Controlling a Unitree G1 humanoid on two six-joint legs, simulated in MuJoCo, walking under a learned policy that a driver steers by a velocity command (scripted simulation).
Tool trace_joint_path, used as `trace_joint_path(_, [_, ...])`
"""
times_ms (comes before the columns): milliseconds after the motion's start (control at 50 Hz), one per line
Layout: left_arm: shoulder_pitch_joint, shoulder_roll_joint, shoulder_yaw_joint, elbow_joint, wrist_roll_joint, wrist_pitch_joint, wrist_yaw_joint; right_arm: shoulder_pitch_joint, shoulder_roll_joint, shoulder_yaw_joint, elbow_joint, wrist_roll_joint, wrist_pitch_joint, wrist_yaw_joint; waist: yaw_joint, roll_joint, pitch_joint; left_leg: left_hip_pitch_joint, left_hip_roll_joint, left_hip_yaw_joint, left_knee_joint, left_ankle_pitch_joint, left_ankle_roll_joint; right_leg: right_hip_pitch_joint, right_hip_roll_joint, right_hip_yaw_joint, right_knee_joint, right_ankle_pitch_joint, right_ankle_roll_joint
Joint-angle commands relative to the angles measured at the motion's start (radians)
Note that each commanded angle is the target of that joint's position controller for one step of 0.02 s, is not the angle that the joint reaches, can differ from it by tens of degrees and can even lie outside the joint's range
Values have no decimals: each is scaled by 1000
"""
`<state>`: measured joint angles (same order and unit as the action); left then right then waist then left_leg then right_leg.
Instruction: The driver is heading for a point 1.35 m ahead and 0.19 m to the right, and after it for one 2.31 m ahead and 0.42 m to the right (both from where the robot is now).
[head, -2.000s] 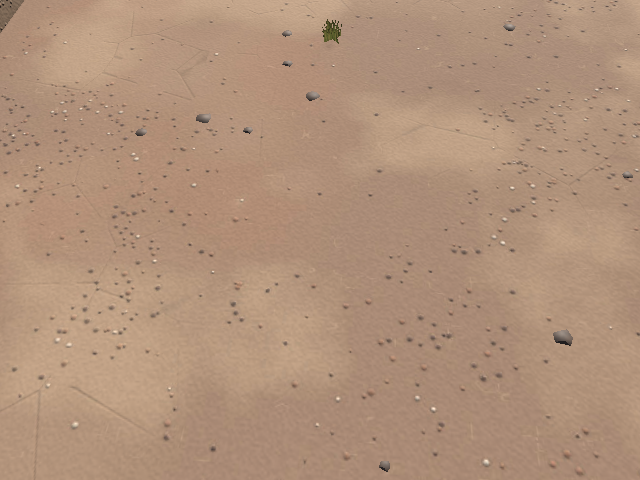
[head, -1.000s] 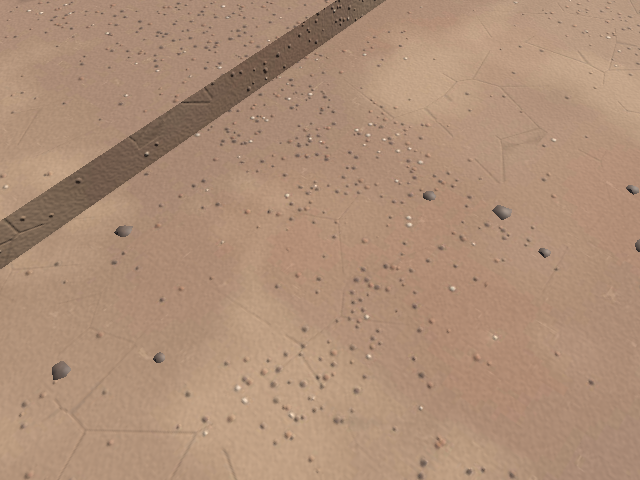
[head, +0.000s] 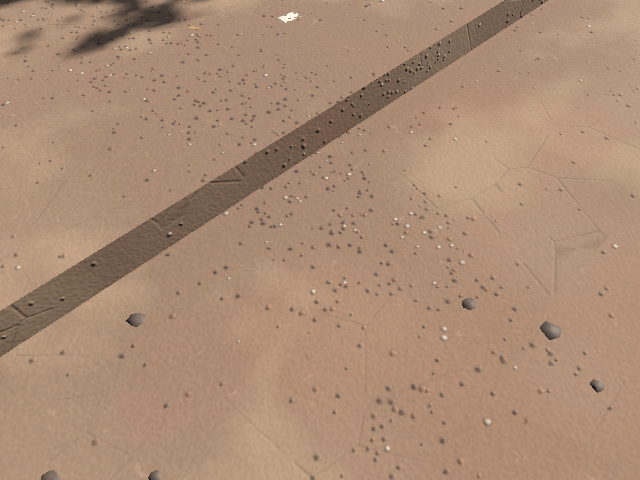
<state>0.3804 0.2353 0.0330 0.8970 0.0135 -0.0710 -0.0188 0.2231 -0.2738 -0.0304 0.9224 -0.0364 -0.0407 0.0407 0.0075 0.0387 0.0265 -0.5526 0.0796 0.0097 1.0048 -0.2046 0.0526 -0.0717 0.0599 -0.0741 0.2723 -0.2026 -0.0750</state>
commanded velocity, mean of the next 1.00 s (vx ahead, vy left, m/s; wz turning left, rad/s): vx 0.49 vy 0.00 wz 0.00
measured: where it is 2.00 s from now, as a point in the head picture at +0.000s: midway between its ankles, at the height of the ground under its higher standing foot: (354, 370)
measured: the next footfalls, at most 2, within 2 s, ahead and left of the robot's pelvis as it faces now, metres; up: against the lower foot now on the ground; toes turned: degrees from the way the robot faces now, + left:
left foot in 0.26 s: +0.32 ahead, +0.11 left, +0.00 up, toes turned +3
right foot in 0.82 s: +0.62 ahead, -0.07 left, +0.00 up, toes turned -4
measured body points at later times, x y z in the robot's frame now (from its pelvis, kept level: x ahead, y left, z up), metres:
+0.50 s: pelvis +0.28 +0.05 +0.00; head +0.29 +0.07 +0.45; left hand +0.36 +0.31 -0.14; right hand +0.29 -0.21 -0.14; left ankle +0.28 +0.11 -0.75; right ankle +0.31 -0.10 -0.67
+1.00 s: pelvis +0.56 -0.01 -0.01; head +0.58 -0.02 +0.44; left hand +0.61 +0.25 -0.14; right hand +0.59 -0.26 -0.16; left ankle +0.51 +0.13 -0.66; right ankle +0.58 -0.07 -0.75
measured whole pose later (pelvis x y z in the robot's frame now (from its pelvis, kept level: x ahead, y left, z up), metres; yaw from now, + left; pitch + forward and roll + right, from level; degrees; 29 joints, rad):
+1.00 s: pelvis +0.56 -0.01 -0.01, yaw +0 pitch -1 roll +0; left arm 0.26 0.23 0.05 0.96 0.02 -0.08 -0.01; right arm 0.27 -0.24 -0.05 0.99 -0.03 -0.06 0.01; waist -0.01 0.02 0.05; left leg -0.43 0.04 -0.01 1.12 -0.29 0.07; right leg -0.21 0.05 -0.10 0.39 -0.17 -0.10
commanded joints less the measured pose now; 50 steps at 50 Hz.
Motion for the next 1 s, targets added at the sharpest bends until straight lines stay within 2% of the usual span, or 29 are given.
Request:
trace_joint_path(20, [32,119,23,-17,-5,-19,3,-90,-34,-1,-77,-2,-3,8,-1,-100,75,-130,26,16,-116,98,-26,0,-253,168,-173,232,-136])
trace_joint_path(80, [59,126,23,8,-6,-23,5,-203,-11,13,-115,4,-7,13,19,-108,81,-48,-4,52,-305,192,-30,-19,-233,110,-162,321,-120])
trace_joint_path(180, [83,148,27,47,1,-17,18,-249,-43,5,-142,6,-11,2,13,-104,80,32,-39,58,-433,156,21,102,-290,110,-98,495,-100])
trace_joint_path(220, [63,161,30,54,9,-10,22,-139,-66,-10,-111,4,-20,-9,-39,-113,15,177,-91,75,-474,69,55,146,-283,87,68,746,-76])
trace_joint_path(240, [58,160,29,57,9,-3,22,11,-83,-22,-61,-1,-28,-18,-100,-92,-66,352,-121,92,-533,74,79,120,-247,55,251,784,-58])
trace_joint_path(260, [64,138,19,41,5,-3,21,180,-141,-42,-18,-21,-37,-31,-157,-42,-173,598,-2,-36,-547,11,122,-41,-206,27,505,571,-40])
trace_joint_path(280, [169,25,-6,9,-31,-5,9,272,-250,-72,-13,-39,-34,-41,-120,188,-316,888,310,-529,-616,-142,247,-399,-41,-25,907,-17,12])
trace_joint_path(300, [127,117,20,22,-9,-2,18,221,-218,-69,-11,10,-21,-34,-118,120,-320,842,327,-715,-736,-154,263,-508,-1,112,1036,-295,-2])
trace_joint_path(320, [49,135,29,-2,-7,-4,18,111,-173,-59,-25,24,-19,-33,-71,65,-155,710,286,-533,-740,-149,234,-563,-65,137,1042,-218,-14])
trace_joint_path(340, [1,116,23,-8,-6,-11,13,51,-107,-43,-33,22,-26,-30,-54,17,-77,585,243,-419,-774,-64,213,-545,-104,133,987,-148,-17])
trace_joint_path(360, [-10,99,22,-3,-1,-5,10,26,-76,-34,-29,20,-34,-32,-23,13,-31,498,194,-331,-803,2,177,-502,-133,129,925,-116,-15])
trace_joint_path(380, [4,89,20,2,16,9,4,17,-51,-27,-15,23,-40,-35,6,27,-12,428,156,-264,-826,59,152,-451,-151,126,878,-99,-4])
trace_joint_path(420, [14,64,16,13,25,31,-7,50,-52,-26,5,24,-58,-35,23,22,-19,395,135,-205,-852,159,155,-413,-151,107,852,-77,15])
trace_joint_path(480, [-89,66,18,-18,25,46,-15,98,-76,-32,34,30,-68,-34,20,10,23,401,119,-149,-907,154,167,-505,-177,83,771,11,43])
trace_joint_path(580, [-280,57,10,-78,16,42,-16,181,-68,-26,69,30,-61,-36,-25,2,65,476,92,-89,-925,224,156,-594,-179,44,545,160,72])
trace_joint_path(640, [-368,47,2,-106,13,37,-14,235,-69,-24,92,26,-60,-39,-54,12,74,539,96,-64,-907,302,152,-582,-154,17,426,202,63])
trace_joint_path(700, [-427,56,2,-132,13,31,-11,273,-72,-24,114,17,-54,-48,-67,20,85,632,127,-60,-867,393,150,-585,-135,9,351,172,37])
trace_joint_path(760, [-399,71,10,-135,14,19,-7,247,-91,-30,122,11,-50,-56,-33,28,73,685,149,-44,-778,596,129,-498,-100,-5,287,74,-8])
trace_joint_path(780, [-332,82,17,-115,14,14,-1,229,-100,-33,122,10,-49,-58,0,36,37,682,144,-30,-696,743,114,-399,-68,-18,268,37,-27])
trace_joint_path(800, [-200,97,28,-71,17,6,7,213,-106,-35,122,12,-45,-57,59,24,-32,663,119,-7,-539,829,98,-242,-33,-35,218,45,-49])
trace_joint_path(820, [-18,133,45,-10,32,-5,17,206,-92,-29,114,17,-44,-55,126,-9,-134,538,74,26,-321,710,79,9,-70,8,194,66,-81])
trace_joint_path(840, [128,238,73,13,57,-10,28,254,-15,-9,75,47,-45,-47,139,-171,-275,232,-32,85,36,292,38,309,-348,376,161,-66,-163])
trace_joint_path(860, [115,263,81,19,31,4,17,307,-23,-21,85,48,-48,-42,101,-285,-347,15,-179,-1,279,-317,30,397,-488,768,12,-43,-248])
trace_joint_path(880, [-4,218,73,2,4,10,13,230,-75,-36,76,29,-43,-45,59,-152,-198,-63,-99,-82,331,-247,45,273,-445,642,3,-86,-223])
trace_joint_path(900, [-87,145,54,-12,-1,6,10,158,-61,-33,57,25,-49,-40,41,-85,-82,-68,-58,-73,291,-162,46,126,-409,507,-25,-49,-203])
trace_joint_path(920, [-124,97,41,-9,4,-1,9,132,-34,-30,54,26,-48,-36,12,-62,-20,-34,-21,-65,220,-109,45,21,-358,406,-64,13,-165])
trace_joint_path(940, [-127,71,32,7,2,-9,12,129,-24,-30,51,10,-36,-32,-14,-86,5,10,0,-63,165,-87,35,-45,-318,336,-84,82,-138])
trace_joint_path(960, [-118,55,26,20,4,-15,13,149,-3,-25,62,1,-22,-26,-30,-97,2,53,5,-55,141,-74,25,-79,-294,284,-99,126,-125])
trace_joint_path(1000, [-64,72,28,48,0,-32,13,136,7,-26,57,-2,-6,-17,-39,-95,-2,50,5,-34,108,-48,10,-83,-279,235,-112,228,-132])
